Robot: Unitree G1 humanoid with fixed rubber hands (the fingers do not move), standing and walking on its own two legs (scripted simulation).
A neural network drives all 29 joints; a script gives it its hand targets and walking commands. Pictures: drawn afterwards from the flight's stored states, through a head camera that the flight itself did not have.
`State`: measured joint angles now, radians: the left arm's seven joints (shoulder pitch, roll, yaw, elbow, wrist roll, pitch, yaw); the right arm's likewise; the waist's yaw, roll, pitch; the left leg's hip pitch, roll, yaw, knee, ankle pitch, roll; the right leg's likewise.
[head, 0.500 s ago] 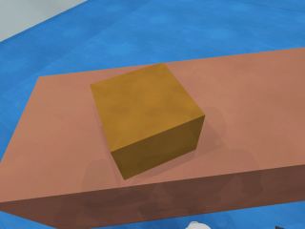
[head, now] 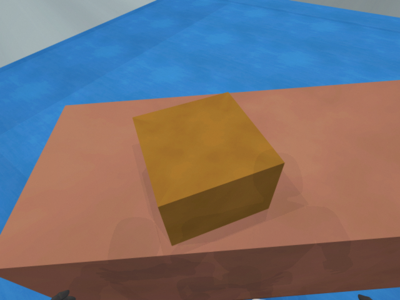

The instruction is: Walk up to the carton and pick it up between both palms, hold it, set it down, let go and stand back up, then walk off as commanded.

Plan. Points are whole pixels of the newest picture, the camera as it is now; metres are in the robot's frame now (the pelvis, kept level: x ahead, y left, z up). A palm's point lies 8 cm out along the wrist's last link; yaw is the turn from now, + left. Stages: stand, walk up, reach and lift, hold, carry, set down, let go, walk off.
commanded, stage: walk up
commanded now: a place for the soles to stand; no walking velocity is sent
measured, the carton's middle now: (201, 163) +0.44 +0.01 -0.01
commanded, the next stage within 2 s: reach and lift in 0.74 s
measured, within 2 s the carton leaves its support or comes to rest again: neither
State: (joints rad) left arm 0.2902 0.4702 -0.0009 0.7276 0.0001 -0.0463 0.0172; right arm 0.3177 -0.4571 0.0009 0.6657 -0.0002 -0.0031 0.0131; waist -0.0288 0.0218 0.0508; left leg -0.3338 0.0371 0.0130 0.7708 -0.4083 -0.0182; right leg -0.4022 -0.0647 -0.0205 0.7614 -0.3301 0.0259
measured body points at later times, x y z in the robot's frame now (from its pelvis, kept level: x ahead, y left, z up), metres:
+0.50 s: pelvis +0.00 +0.00 +0.00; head +0.00 -0.01 +0.45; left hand +0.12 +0.34 -0.07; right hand +0.09 -0.32 -0.09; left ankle +0.00 +0.13 -0.71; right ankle +0.05 -0.14 -0.71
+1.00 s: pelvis -0.01 -0.02 +0.00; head +0.01 -0.03 +0.44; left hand +0.18 +0.25 -0.07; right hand +0.13 -0.33 -0.10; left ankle +0.00 +0.13 -0.71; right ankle +0.05 -0.14 -0.71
